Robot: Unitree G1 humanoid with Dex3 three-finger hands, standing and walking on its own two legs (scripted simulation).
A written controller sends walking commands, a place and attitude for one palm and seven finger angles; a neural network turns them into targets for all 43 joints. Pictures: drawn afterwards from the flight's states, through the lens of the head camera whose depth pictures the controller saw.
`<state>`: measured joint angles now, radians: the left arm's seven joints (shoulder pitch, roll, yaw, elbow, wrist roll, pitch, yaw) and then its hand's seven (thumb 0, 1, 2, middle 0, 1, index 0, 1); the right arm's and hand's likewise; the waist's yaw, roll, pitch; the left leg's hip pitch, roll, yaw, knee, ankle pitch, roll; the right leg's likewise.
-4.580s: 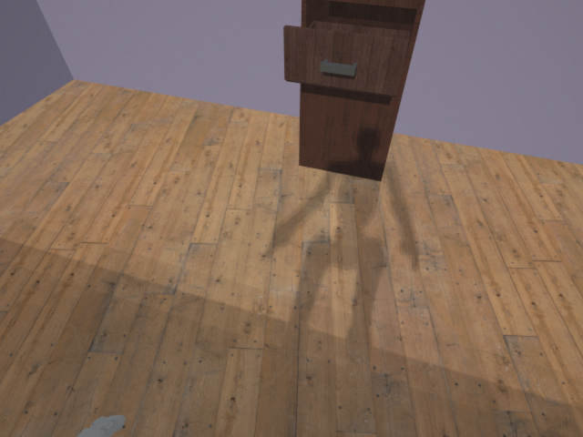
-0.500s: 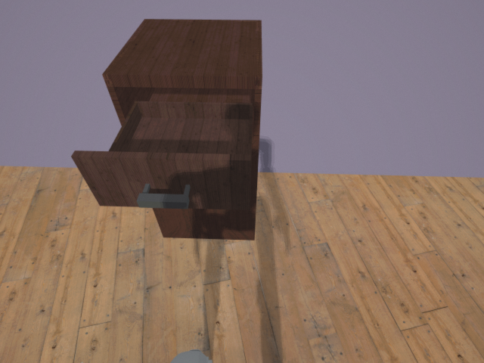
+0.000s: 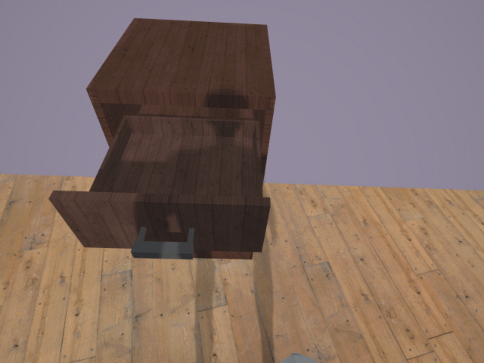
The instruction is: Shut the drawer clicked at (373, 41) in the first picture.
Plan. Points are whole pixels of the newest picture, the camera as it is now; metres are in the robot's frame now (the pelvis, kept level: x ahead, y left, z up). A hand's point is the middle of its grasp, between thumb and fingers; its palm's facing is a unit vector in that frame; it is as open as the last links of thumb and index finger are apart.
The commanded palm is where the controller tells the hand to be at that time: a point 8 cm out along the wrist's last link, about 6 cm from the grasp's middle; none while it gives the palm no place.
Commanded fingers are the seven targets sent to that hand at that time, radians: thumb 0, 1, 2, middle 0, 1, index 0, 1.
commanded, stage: come to a stop and stand still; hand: left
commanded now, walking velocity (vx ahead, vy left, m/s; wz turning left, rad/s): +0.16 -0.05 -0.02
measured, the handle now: (165, 241) +0.34 +0.18 -0.05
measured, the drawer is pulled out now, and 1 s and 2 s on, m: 0.30 0.30 0.30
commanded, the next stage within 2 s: look again from close up in 1.84 s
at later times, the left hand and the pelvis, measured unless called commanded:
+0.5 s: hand out of the picture +0.11 +0.16 -0.17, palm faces +0.06 -0.97 -0.25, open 7.3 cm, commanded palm none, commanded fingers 0.00 0.90 0.90 -0.20 -0.30 -0.20 -0.30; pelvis +0.04 -0.03 +0.00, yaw +0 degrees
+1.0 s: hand out of the picture +0.04 +0.25 -0.18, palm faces +0.02 -0.97 -0.26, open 7.4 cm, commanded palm none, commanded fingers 0.00 0.90 0.90 -0.20 -0.30 -0.20 -0.30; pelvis +0.04 +0.05 -0.01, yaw -1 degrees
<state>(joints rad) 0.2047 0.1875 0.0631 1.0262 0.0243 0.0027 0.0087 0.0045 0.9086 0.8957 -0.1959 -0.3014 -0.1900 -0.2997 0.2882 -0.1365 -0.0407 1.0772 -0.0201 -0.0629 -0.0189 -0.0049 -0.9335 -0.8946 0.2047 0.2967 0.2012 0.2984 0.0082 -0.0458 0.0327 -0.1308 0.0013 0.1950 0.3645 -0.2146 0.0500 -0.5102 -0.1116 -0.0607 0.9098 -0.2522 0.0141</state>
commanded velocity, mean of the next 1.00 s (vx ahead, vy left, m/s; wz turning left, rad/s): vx -0.05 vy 0.04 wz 0.00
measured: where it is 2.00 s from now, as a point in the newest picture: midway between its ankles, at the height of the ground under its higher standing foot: outside the picture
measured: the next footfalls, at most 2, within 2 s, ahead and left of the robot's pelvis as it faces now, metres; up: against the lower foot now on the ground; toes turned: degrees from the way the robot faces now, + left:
right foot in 0.16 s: +0.14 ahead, -0.13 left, +0.00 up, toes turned +0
left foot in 0.60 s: +0.07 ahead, +0.12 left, +0.00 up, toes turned +2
